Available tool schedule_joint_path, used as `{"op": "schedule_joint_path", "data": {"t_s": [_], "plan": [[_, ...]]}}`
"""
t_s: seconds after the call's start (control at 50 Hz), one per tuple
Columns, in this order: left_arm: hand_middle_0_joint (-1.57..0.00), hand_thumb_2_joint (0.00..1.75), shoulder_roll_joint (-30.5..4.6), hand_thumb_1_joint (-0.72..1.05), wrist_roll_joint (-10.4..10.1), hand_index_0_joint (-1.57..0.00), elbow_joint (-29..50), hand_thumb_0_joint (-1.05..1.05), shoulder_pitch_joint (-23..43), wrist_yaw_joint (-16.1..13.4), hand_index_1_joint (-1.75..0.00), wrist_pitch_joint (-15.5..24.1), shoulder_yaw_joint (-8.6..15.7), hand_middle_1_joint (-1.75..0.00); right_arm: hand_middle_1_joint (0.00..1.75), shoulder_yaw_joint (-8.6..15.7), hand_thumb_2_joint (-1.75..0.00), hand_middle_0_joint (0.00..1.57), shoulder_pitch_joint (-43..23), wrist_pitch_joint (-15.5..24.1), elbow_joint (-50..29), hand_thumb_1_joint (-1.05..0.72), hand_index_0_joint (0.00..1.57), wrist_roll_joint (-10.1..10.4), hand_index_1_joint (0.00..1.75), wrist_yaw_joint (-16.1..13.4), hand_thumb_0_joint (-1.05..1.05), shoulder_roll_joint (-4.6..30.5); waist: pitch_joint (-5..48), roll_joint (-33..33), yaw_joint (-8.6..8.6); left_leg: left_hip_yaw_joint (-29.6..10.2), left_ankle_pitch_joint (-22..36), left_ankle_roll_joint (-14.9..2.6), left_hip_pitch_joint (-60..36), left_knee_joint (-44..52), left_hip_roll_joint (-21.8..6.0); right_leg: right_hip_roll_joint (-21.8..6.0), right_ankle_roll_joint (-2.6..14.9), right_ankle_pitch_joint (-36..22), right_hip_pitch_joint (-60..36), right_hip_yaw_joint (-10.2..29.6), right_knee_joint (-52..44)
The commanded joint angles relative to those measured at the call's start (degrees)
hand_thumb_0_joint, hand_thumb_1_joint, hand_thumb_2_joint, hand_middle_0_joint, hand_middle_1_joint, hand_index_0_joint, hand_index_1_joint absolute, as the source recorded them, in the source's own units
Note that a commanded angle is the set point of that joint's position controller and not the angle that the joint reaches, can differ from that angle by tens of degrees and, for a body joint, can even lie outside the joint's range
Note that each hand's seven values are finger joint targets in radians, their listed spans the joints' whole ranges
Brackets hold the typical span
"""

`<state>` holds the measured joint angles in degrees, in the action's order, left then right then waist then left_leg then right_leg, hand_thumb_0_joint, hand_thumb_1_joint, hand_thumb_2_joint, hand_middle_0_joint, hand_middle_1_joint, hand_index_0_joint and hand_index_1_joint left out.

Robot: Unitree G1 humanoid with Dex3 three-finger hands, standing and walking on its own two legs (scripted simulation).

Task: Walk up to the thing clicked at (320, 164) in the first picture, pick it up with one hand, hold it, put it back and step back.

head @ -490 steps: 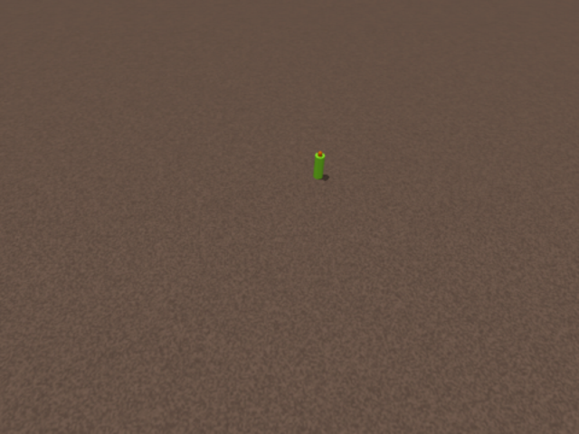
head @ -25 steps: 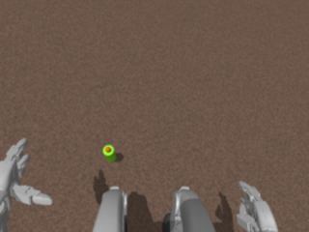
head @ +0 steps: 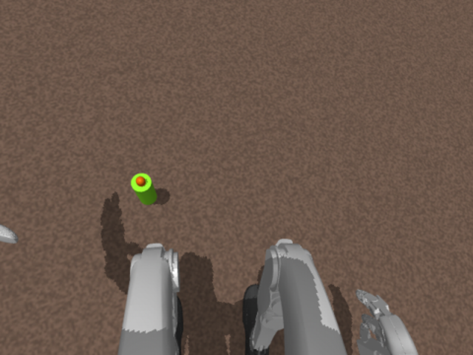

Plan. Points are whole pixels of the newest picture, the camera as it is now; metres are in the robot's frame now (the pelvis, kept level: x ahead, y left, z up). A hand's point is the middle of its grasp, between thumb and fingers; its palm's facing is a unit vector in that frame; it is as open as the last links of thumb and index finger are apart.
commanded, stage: go down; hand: left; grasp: from the side
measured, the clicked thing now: (144, 188) +0.49 +0.20 -0.39
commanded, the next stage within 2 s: approach in 1.20 s
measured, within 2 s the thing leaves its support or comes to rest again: neither
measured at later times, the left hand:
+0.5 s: hand out of the picture +0.40 +0.37 -0.07, palm faces +0.08 -0.99 -0.08, open 17.4 cm
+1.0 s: hand out of the picture +0.42 +0.39 -0.09, palm faces +0.06 -1.00 -0.06, open 17.4 cm
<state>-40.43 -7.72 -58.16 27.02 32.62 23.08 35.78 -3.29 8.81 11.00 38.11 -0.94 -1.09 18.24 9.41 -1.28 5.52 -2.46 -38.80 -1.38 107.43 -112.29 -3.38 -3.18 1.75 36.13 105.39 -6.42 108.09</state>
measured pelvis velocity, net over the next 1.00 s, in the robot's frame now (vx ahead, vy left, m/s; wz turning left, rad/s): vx -0.02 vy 0.01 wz -0.05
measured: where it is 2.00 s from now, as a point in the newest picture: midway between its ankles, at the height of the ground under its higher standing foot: (213, 345)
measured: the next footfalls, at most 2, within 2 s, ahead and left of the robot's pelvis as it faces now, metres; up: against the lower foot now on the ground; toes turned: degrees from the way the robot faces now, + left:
none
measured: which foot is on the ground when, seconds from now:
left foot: down 0.00-1.00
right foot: down 0.00-1.00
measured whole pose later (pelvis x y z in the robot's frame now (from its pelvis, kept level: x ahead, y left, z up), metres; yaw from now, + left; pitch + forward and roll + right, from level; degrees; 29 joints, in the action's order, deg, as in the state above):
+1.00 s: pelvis -0.02 +0.01 -0.10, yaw -3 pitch +31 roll -9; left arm -54.0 -9.7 -65.1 40.0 42.7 23.7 42.9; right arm -8.8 7.7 10.7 37.8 -3.1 -0.9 21.2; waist 3.9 -2.1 8.7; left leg -5.1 -39.2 -2.9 123.3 -130.5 -3.1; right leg -4.0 1.4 36.0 119.1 -8.2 124.0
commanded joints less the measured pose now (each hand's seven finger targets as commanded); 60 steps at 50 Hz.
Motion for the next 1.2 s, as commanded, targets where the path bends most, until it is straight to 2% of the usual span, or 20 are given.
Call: {"op": "schedule_joint_path", "data": {"t_s": [0.0, 0.04, 0.1, 0.14, 0.16, 0.18, 0.2, 0.3, 0.38, 0.44, 0.54, 0.62, 0.72, 0.74, 0.78, 1.0, 1.04, 1.08, 1.1, 1.18], "plan": [[-0.07, 0.01, -22.26, -0.51, -2.6, -0.06, 9.07, 0.0, 10.13, 1.53, -0.04, 4.01, 6.57, -0.04, 0.3, 4.02, -0.9, 0.2, 5.81, 1.63, -3.28, -0.91, 0.2, 0.34, 0.3, -1.18, 0.0, 13.15, 32.42, 15.19, -3.53, -3.62, 8.21, 0.77, -26.07, 15.82, 1.46, 2.39, 1.11, -6.37, -11.57, 2.62, -7.28], [-0.06, 0.01, -23.17, -0.51, -2.73, -0.06, 10.9, 0.0, 13.73, 2.19, -0.03, 4.55, 6.87, -0.04, 0.3, 4.04, -0.9, 0.2, 5.88, 1.6, -2.99, -0.92, 0.2, 0.32, 0.3, -1.24, 0.0, 13.31, 32.76, 15.8, -2.56, -4.14, 8.7, 0.79, -26.07, 14.57, 1.37, 2.28, 1.18, -6.51, -9.38, 2.3, -6.11], [-0.06, 0.02, -23.1, -0.52, -3.22, -0.06, 8.31, 0.0, 13.56, 2.85, -0.03, 4.65, 6.79, -0.04, 0.3, 3.8, -0.9, 0.2, 5.57, 1.6, -2.74, -0.92, 0.2, 0.2, 0.3, -1.29, 0.0, 13.54, 30.41, 14.16, -2.1, -3.89, 6.64, 0.47, -22.05, 13.33, 1.48, 2.23, 1.08, -5.43, -8.63, 2.24, -5.13], [-0.06, 0.02, -24.83, -0.52, -3.39, -0.05, 9.92, 0.0, 16.15, 3.4, -0.03, 5.06, 7.35, -0.04, 0.3, 3.79, -0.9, 0.2, 5.75, 1.66, -2.52, -0.92, 0.2, 0.08, 0.3, -1.4, 0.0, 13.71, 31.86, 14.19, -2.05, -3.6, 6.44, 0.35, -21.55, 12.08, 1.46, 2.25, 1.07, -5.27, -8.45, 2.41, -4.58], [-0.06, 0.03, -23.63, -0.51, -3.38, -0.05, 7.96, 0.0, 15.53, 3.77, -0.04, 4.82, 7.01, -0.04, 0.3, 3.84, -0.9, 0.2, 5.74, 1.68, -2.48, -0.91, 0.2, 0.0, 0.3, -1.33, 0.0, 14.0, 31.23, 14.74, -1.93, -4.21, 6.49, 0.49, -22.2, 12.19, 1.39, 2.1, 1.16, -5.38, -6.81, 2.1, -3.65], [-0.06, 0.03, -25.13, -0.51, -3.53, -0.05, 8.09, 0.0, 15.54, 4.06, -0.03, 4.87, 8.08, -0.04, 0.3, 3.46, -0.9, 0.2, 6.21, 1.72, -2.19, -0.92, 0.2, -0.12, 0.3, -1.28, 0.0, 14.2, 31.91, 15.26, -2.29, -4.47, 8.65, 0.71, -22.83, 11.51, 1.29, 2.1, 1.19, -6.62, -6.56, 1.97, -2.53], [-0.05, 0.03, -24.31, -0.51, -3.5, -0.05, 8.03, 0.0, 16.53, 4.58, -0.03, 4.97, 6.95, -0.04, 0.3, 3.51, -0.9, 0.2, 5.78, 1.72, -2.11, -0.92, 0.2, -0.22, 0.3, -1.25, 0.0, 14.16, 31.71, 15.8, -1.76, -4.31, 8.93, 0.73, -22.72, 10.74, 1.33, 1.95, 1.26, -6.73, -5.61, 1.99, -2.19], [-0.05, 0.04, -25.93, -0.53, -3.93, -0.05, 6.37, 0.0, 19.42, 6.21, -0.04, 4.93, 7.75, -0.04, 0.3, 3.06, -0.9, 0.2, 7.05, 1.6, -1.38, -0.91, 0.2, -0.72, 0.3, -1.16, 0.0, 14.9, 33.55, 15.23, -1.0, -4.13, 12.86, 0.65, -22.9, 7.15, 1.57, 1.78, 1.23, -8.76, -4.32, 1.87, -0.43], [-0.06, 0.04, -29.15, -0.55, -3.85, -0.05, 6.55, 0.0, 22.52, 6.76, -0.05, 5.19, 8.72, -0.05, 0.3, 2.53, -0.9, 0.2, 6.68, 1.4, -1.23, -0.92, 0.2, -1.06, 0.3, -1.13, 0.0, 15.05, 32.4, 14.83, -1.14, -2.54, 8.41, 0.16, -17.81, 5.44, 1.91, 1.8, 1.0, -6.32, -5.4, 2.16, 0.03], [-0.05, 0.06, -31.56, -0.53, -3.7, -0.04, 5.28, 0.0, 22.57, 7.16, -0.06, 5.36, 10.22, -0.06, 0.3, 2.23, -0.91, 0.2, 6.88, 1.33, -1.32, -0.91, 0.2, -1.18, 0.3, -1.15, 0.0, 15.34, 33.23, 13.92, -0.91, -2.08, 7.82, -0.01, -15.56, 4.25, 2.07, 1.9, 0.87, -5.86, -6.47, 2.01, 0.66], [-0.05, 0.05, -32.31, -0.52, -3.6, -0.05, 3.93, 0.0, 23.75, 8.04, -0.05, 4.87, 9.73, -0.05, 0.3, 1.57, -0.9, 0.2, 6.17, 1.25, -1.43, -0.91, 0.2, -1.27, 0.3, -1.17, 0.0, 15.91, 30.6, 15.54, -0.62, -2.48, 6.09, 0.01, -14.19, 3.71, 1.87, 1.97, 1.0, -4.68, -3.56, 1.29, 2.29], [-0.05, 0.06, -32.64, -0.52, -3.94, -0.04, 3.95, 0.0, 25.43, 8.84, -0.06, 4.67, 9.25, -0.05, 0.3, 1.09, -0.91, 0.2, 6.44, 1.15, -1.81, -0.91, 0.2, -1.45, 0.3, -1.12, 0.0, 16.05, 30.59, 14.7, 0.63, -2.35, 6.29, -0.14, -12.53, 2.09, 1.86, 2.13, 0.75, -4.8, -4.23, 1.03, 2.42], [-0.06, 0.05, -34.98, -0.54, -4.41, -0.05, 4.42, 0.0, 25.75, 9.59, -0.05, 4.34, 10.43, -0.05, 0.3, 0.58, -0.91, 0.2, 6.91, 1.22, -1.7, -0.91, 0.2, -1.62, 0.3, -1.11, 0.0, 16.77, 32.07, 16.39, 0.62, -2.24, 8.87, 0.02, -13.19, 0.38, 1.86, 2.22, 0.85, -6.53, -4.12, 0.75, 3.79], [-0.06, 0.04, -35.97, -0.54, -4.23, -0.05, 4.91, 0.0, 25.16, 9.66, -0.05, 4.34, 10.91, -0.04, 0.3, 0.62, -0.91, 0.2, 7.06, 1.06, -1.71, -0.92, 0.2, -1.53, 0.3, -1.16, 0.0, 17.07, 33.01, 17.56, -0.26, -2.79, 9.83, 0.28, -14.93, 0.82, 1.8, 2.12, 1.07, -7.05, -2.98, 0.5, 4.54], [-0.06, 0.05, -35.31, -0.54, -4.04, -0.05, 3.8, 0.0, 25.01, 9.95, -0.06, 3.96, 10.05, -0.06, 0.3, 0.43, -0.91, 0.2, 7.07, 0.83, -1.68, -0.91, 0.2, -1.55, 0.3, -1.13, 0.0, 17.31, 32.14, 18.71, 0.27, -3.69, 10.33, 0.53, -16.1, 1.05, 1.6, 2.09, 1.22, -7.19, -1.08, 0.0, 5.42], [-0.06, 0.05, -37.52, -0.54, -4.47, -0.05, 3.97, 0.0, 26.08, 10.24, -0.05, 4.2, 10.95, -0.05, 0.3, -0.42, -0.91, 0.2, 6.36, 0.58, -2.54, -0.91, 0.2, -1.67, 0.3, -1.07, 0.0, 17.92, 28.41, 17.95, 1.12, -3.95, 6.07, 0.02, -11.73, 0.18, 1.48, 2.47, 0.88, -4.66, -0.55, -0.46, 5.43], [-0.06, 0.06, -36.91, -0.51, -4.49, -0.05, 3.48, 0.0, 26.56, 10.49, -0.06, 4.26, 10.4, -0.05, 0.3, -0.77, -0.9, 0.2, 6.33, 0.56, -2.67, -0.91, 0.2, -1.78, 0.3, -1.03, 0.0, 18.18, 27.72, 18.46, 2.03, -4.64, 5.69, 0.14, -12.07, 0.34, 1.32, 2.51, 0.85, -4.58, 0.29, -0.98, 5.84], [-0.06, 0.05, -38.12, -0.52, -4.55, -0.05, 4.09, 0.0, 26.99, 10.75, -0.05, 4.43, 10.7, -0.05, 0.3, -0.81, -0.9, 0.2, 5.73, 0.67, -2.99, -0.91, 0.2, -1.7, 0.3, -1.08, 0.0, 18.33, 27.9, 19.01, 1.29, -5.09, 5.04, 0.25, -12.98, 0.56, 1.2, 2.47, 0.93, -4.05, 1.78, -0.96, 6.22], [-0.06, 0.05, -37.79, -0.52, -4.47, -0.05, 3.65, 0.0, 27.76, 10.79, -0.05, 4.44, 10.21, -0.05, 0.3, -0.83, -0.9, 0.2, 5.81, 0.57, -3.05, -0.91, 0.2, -1.64, 0.3, -1.09, 0.0, 18.63, 26.59, 19.97, 2.02, -5.79, 3.76, 0.31, -13.1, 1.17, 1.06, 2.44, 0.96, -3.42, 3.08, -1.25, 6.62], [-0.06, 0.06, -38.71, -0.51, -4.77, -0.05, 3.28, 0.0, 27.58, 11.27, -0.05, 4.63, 10.94, -0.05, 0.3, -1.36, -0.9, 0.2, 6.08, 0.5, -3.17, -0.9, 0.2, -1.81, 0.3, -1.04, 0.0, 18.84, 27.91, 20.08, 2.23, -5.91, 5.86, 0.54, -14.33, 0.09, 1.05, 2.51, 0.9, -4.72, 2.86, -1.28, 7.02]]}}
